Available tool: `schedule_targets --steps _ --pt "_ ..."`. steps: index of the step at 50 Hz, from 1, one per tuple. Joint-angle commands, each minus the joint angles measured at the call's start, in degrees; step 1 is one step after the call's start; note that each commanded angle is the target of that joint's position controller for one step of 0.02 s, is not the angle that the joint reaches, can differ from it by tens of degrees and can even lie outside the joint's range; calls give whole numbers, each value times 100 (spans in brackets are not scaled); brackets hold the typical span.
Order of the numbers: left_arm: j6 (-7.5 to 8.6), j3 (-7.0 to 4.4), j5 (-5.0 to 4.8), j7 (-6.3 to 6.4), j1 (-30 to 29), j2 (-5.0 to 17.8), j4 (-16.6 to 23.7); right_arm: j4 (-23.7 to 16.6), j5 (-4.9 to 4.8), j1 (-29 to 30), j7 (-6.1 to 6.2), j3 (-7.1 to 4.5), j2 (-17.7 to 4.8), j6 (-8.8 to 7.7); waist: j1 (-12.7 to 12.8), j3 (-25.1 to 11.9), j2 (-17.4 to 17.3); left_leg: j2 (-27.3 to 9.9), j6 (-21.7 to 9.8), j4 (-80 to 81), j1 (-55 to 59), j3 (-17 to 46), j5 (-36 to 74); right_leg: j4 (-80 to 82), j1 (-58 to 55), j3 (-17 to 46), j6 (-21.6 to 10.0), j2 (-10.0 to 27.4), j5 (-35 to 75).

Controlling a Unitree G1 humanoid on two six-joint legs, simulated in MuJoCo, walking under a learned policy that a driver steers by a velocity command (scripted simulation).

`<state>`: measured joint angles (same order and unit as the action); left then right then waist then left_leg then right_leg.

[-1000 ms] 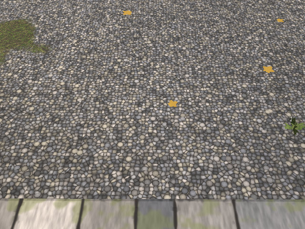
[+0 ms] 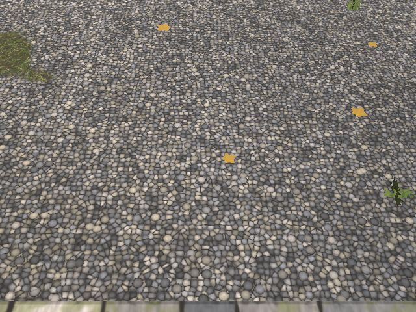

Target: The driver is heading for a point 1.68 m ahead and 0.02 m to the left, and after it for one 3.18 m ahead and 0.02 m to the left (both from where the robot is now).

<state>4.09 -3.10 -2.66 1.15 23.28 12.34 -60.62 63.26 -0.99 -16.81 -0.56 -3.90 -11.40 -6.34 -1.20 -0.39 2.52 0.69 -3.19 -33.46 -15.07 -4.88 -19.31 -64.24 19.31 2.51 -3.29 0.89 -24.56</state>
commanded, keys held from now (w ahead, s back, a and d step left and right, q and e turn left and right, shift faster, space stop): w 1.00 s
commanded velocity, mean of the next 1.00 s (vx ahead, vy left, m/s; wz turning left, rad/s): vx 0.47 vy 0.00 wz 0.00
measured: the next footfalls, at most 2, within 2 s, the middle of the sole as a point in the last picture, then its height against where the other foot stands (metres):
right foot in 0.40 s outside the picture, level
left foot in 1.12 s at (150, 251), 0.17 m lower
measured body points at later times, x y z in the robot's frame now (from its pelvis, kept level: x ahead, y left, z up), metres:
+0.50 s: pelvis +0.27 -0.05 -0.01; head +0.31 -0.05 +0.44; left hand +0.43 +0.19 -0.13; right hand +0.22 -0.30 -0.16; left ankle +0.08 +0.09 -0.61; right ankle +0.37 -0.13 -0.73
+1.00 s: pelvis +0.56 +0.01 -0.04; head +0.57 +0.02 +0.41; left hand +0.48 +0.27 -0.17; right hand +0.76 -0.23 -0.13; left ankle +0.77 +0.18 -0.72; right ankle +0.37 -0.13 -0.73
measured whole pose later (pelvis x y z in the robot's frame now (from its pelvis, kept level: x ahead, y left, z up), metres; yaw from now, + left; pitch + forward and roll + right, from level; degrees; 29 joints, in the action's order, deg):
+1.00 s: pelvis +0.56 +0.01 -0.04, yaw +0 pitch +2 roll -3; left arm 4.9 -3.0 -1.1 2.9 29.0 13.0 -55.5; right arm 48.4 -0.3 -3.5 -4.7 -4.3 -15.0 -5.0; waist 5.3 -1.2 -2.3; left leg -7.0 -3.3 -34.3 -39.9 3.8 22.2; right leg -34.2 0.6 -2.1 1.7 0.7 -35.7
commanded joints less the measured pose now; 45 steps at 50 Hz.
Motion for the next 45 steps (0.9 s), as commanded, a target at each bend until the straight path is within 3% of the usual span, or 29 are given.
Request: schedule_targets --steps 1,2,4,8,11,14,16,18,19,20,21,22,23,24,25,26,28,31,32,33,34,35,36,37,38,40,41,43,45 --pt "270 -91 13 -32 -590 370 619 -77 75 -529 -78 74 -446 -59 -86 618 -563 -1788 -864 2380 1494 2694 -159 -913 2856 225 -292 559 1009" --pt "235 -154 57 -49 -560 466 593 -89 101 -509 -81 125 -330 -31 6 610 -646 -1491 -702 2414 1288 2102 404 -570 2531 136 -275 667 1261" --pt "135 -173 65 -100 -620 355 583 -22 115 -845 -17 164 -319 21 23 601 -716 -1282 -657 2461 1208 1541 1311 -159 2365 -79 -148 688 1461" --pt "57 -101 118 -131 -1699 180 1043 -68 145 -1112 137 167 -574 80 -83 810 -489 -1290 -724 2584 1163 1138 2217 1266 2730 -209 129 688 2155" --pt "81 -23 110 -226 -2417 110 1283 -142 122 -1238 193 140 -711 121 -255 899 -640 -1181 -672 2727 910 820 2166 2367 2196 -487 172 433 2783" --pt "133 -4 77 -362 -3048 200 1570 -100 33 -1430 208 120 -689 145 -326 1092 -530 -1293 -660 2724 1172 711 2260 3004 2082 -492 32 308 2916" --pt "191 -12 67 -459 -3142 264 1682 -91 19 -1433 220 75 -764 177 -226 1015 -638 -1445 -604 2505 1637 659 2631 3324 1929 -468 -118 242 2745" --pt "219 -152 59 -478 -2387 589 1560 -175 122 -1199 201 -11 -968 208 234 306 -1030 -1419 -520 1745 1767 515 4598 3027 590 -607 -221 -127 2349" --pt "208 -275 49 -454 -1554 841 1335 -215 122 -1056 199 -27 -995 255 681 -156 -1078 -1339 -432 838 1771 420 5513 2895 -317 -723 -336 -356 2078" --pt "186 -400 52 -414 -590 1116 1098 -276 117 -947 190 3 -949 293 1178 -672 -925 -1109 -233 -574 1165 260 5277 2953 -1622 -470 -555 -159 2163" --pt "161 -490 157 -368 181 1644 971 -318 210 -1500 154 120 -526 262 1015 -1590 289 -488 -55 -2806 -350 159 2726 2962 -3419 1398 -1116 1174 1746" --pt "163 -408 142 -426 363 1440 877 -194 13 -2108 42 278 128 90 679 -2516 1638 465 110 -4725 -1819 891 -1226 4375 -4439 4248 -2004 2162 336" --pt "186 -276 115 -455 101 949 862 -328 -167 -1509 13 128 -413 -67 780 -1825 1071 163 -86 -5274 -2440 1450 -1091 4826 -3869 4108 -1701 1946 231" --pt "194 -209 137 -455 -397 712 955 -606 -239 -773 37 82 -655 -97 700 -959 566 -97 -155 -5395 -2677 1190 -699 4799 -2951 3073 -1441 1834 790" --pt "240 -137 234 -486 -1068 631 1100 -647 -146 -591 116 36 -717 -55 385 -418 -233 -427 -110 -4934 -2153 1114 -108 4955 -1623 2141 -1349 1672 2126" --pt "289 -117 308 -505 -1345 510 1118 -640 -42 -660 186 -18 -655 43 159 -334 -214 -660 -96 -4477 -1700 1116 102 5019 -968 1573 -1265 1443 2507" --pt "323 -66 316 -499 -1363 352 1016 -661 -52 -881 241 -67 -562 213 -59 -185 -93 -866 -101 -3858 -1275 1137 169 5317 -447 1130 -1234 1186 2355" --pt "345 -113 277 -351 -1013 680 863 -978 0 -311 297 -103 -589 317 -66 220 -48 -1043 22 -2732 -1736 1075 500 5716 -363 945 -1278 1197 2183" --pt "305 -141 286 -266 -913 788 819 -1175 73 126 272 -122 -652 312 22 297 -98 -1067 72 -2223 -2006 1049 771 5750 -515 865 -1234 1178 2416" --pt "246 -197 340 -208 -782 914 756 -1237 144 292 232 -87 -520 302 77 161 -128 -1026 147 -1977 -1899 927 1169 5680 -575 665 -1212 1108 2831" --pt "192 -208 228 -166 -592 926 746 -1145 89 133 163 -90 -500 322 57 30 -130 -1014 161 -1843 -2012 915 1510 5640 -784 625 -1287 1094 2690" --pt "199 -236 306 -160 -342 978 678 -1008 49 -80 74 -135 -546 322 65 -139 -170 -1013 163 -2205 -2116 923 2074 5429 -969 646 -1331 1162 2492" --pt "195 -213 287 -154 -305 912 688 -1047 23 53 34 -157 -608 329 84 -23 -149 -1047 148 -2192 -2432 966 2212 5411 -1024 670 -1317 1181 2244" --pt "190 -188 263 -154 -276 845 693 -1120 21 290 17 -170 -649 325 140 120 -104 -1050 137 -2133 -2653 967 2285 5388 -1044 695 -1286 1188 2080" --pt "233 -158 214 -102 282 709 476 -1441 -81 1012 -17 -261 -823 247 346 391 62 -1142 76 -1867 -3834 1269 2407 5307 -1937 1002 -1158 1292 1522" --pt "235 -157 238 -33 792 691 335 -1689 -52 1581 -107 -268 -842 113 555 525 114 -1165 12 -1438 -4769 1361 2405 5080 -2767 1202 -1076 1467 1360" --pt "209 -139 202 49 729 654 383 -1767 25 1711 -181 -265 -848 56 473 566 81 -1218 52 -933 -4618 1414 2918 4917 -2661 977 -983 1383 1535" --pt "129 -120 256 119 562 705 519 -1706 149 1683 -301 -169 -552 68 558 497 132 -971 58 -618 -3526 964 3920 4621 -1649 518 -894 1116 1314" --pt "184 -129 173 218 527 835 630 -1765 139 1869 -325 -122 -558 14 568 654 -70 -818 55 -522 -3019 856 4359 4291 -1006 517 -855 1142 789"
